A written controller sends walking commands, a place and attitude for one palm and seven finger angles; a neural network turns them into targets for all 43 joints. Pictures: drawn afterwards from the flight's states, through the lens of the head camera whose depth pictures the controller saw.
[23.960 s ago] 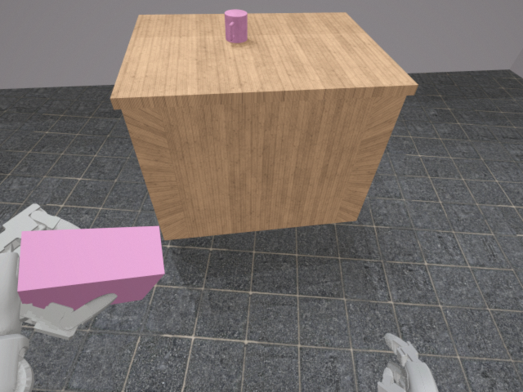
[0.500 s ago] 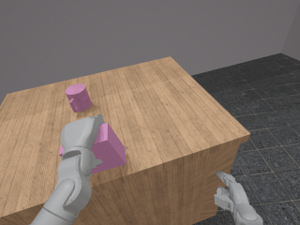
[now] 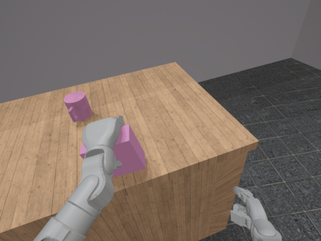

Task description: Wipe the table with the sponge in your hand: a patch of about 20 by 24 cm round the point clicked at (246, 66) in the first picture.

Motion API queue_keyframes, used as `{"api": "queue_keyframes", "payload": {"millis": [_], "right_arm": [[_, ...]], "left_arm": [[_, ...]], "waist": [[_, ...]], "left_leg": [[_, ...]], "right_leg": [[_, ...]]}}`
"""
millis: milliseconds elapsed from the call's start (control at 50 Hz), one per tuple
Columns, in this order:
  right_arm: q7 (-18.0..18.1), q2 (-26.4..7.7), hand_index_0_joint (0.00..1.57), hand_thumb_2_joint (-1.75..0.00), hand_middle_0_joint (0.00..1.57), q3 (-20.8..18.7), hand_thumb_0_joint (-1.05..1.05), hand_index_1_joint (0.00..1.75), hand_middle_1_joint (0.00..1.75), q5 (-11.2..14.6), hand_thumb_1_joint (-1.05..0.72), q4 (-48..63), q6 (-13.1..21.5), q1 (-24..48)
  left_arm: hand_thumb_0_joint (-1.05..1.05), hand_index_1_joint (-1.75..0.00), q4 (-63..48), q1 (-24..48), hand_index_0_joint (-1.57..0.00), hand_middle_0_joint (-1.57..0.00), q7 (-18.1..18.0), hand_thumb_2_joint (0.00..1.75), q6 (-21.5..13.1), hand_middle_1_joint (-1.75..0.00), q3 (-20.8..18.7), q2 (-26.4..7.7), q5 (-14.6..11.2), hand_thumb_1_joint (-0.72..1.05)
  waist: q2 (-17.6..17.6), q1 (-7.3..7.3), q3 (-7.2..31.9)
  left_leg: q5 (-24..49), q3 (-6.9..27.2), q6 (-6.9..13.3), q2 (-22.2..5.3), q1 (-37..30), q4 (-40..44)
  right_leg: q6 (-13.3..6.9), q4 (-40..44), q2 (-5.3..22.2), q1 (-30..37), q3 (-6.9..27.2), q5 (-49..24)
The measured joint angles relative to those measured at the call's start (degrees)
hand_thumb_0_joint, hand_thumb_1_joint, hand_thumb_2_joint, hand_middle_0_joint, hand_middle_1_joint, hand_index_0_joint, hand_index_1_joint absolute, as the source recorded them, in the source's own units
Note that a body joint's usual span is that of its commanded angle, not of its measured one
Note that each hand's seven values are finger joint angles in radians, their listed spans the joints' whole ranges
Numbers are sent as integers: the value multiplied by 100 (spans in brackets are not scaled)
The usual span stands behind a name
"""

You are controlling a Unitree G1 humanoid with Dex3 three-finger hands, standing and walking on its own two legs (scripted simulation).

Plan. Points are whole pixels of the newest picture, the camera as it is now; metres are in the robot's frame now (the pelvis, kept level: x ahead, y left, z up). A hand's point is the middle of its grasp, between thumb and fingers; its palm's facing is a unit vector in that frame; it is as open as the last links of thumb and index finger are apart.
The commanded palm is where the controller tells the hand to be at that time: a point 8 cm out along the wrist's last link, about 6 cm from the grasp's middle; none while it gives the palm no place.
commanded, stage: wipe forward along the third lane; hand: left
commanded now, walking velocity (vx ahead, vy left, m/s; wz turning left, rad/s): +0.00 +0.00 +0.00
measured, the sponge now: (118, 158) +0.31 +0.17 +0.07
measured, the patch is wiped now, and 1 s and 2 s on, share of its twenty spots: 0.75 0.90 1.00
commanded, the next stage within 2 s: wipe back along the third lane in 1.46 s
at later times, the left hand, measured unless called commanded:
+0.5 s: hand (111, 133) +0.36 +0.20 +0.11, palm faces +0.03 -0.06 -1.00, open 9.8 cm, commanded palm +0.33 +0.21 +0.14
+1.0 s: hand (107, 125) +0.39 +0.22 +0.11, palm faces -0.02 -0.04 -1.00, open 9.8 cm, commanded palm +0.38 +0.23 +0.14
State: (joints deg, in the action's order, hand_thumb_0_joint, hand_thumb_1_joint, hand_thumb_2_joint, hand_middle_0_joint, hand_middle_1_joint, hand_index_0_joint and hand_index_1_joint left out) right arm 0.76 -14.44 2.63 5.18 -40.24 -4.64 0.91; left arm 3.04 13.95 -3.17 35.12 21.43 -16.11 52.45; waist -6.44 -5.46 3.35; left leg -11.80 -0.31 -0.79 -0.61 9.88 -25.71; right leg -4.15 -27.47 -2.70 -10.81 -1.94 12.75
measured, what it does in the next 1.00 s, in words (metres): stands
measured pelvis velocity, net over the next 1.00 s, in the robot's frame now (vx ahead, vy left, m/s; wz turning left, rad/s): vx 0.01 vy -0.01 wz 0.00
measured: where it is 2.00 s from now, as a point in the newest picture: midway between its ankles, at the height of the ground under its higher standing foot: outside the picture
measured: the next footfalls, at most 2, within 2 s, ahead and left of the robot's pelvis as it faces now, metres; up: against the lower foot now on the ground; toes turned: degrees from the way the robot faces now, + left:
none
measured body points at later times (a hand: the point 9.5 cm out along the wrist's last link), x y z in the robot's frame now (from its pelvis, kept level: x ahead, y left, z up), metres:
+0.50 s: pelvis +0.01 -0.01 +0.00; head -0.03 -0.06 +0.44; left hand +0.35 +0.20 +0.17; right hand +0.23 -0.23 -0.09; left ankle +0.03 +0.13 -0.74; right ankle +0.03 -0.07 -0.74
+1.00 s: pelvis +0.01 -0.01 +0.00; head -0.01 -0.05 +0.45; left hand +0.39 +0.22 +0.16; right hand +0.19 -0.24 -0.11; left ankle +0.03 +0.13 -0.74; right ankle +0.03 -0.07 -0.74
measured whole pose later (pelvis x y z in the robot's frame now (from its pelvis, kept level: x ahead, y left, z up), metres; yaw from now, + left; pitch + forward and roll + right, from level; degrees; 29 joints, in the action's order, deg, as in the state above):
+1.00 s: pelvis +0.01 -0.01 +0.00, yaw +0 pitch +2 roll +1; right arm 3.9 -15.8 2.1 5.5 -42.0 -5.2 -5.9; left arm 37.5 35.0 -2.5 28.8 13.6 -18.9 54.2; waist -5.1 -1.8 5.9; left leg -12.0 0.2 -0.7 -1.0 16.8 -26.5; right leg -4.5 -27.6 -3.2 -17.4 -2.3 12.6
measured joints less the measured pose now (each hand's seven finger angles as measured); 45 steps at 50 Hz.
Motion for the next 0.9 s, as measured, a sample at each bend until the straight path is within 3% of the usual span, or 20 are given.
{"api": "queue_keyframes", "payload": {"millis": [420,900], "right_arm": [[113,-107,20,-90,20,2,1,30,30,14,-91,-136,-115,-165],[302,-136,20,-90,20,-50,1,30,30,36,-91,-144,-70,-606]], "left_arm": [[-2,-134,1623,1016,-78,-76,144,109,337,-137,-200,33,198,-51],[-1,-135,3110,1891,-78,-76,107,109,-481,-138,-719,-250,176,-51]], "waist": [[62,189,150],[125,331,253]], "left_leg": [[-58,-39,-1,-39,256,-56],[-34,36,-2,-47,629,-83]], "right_leg": [[-43,-115,-44,-304,42,66],[-47,-51,-57,-616,-20,11]]}}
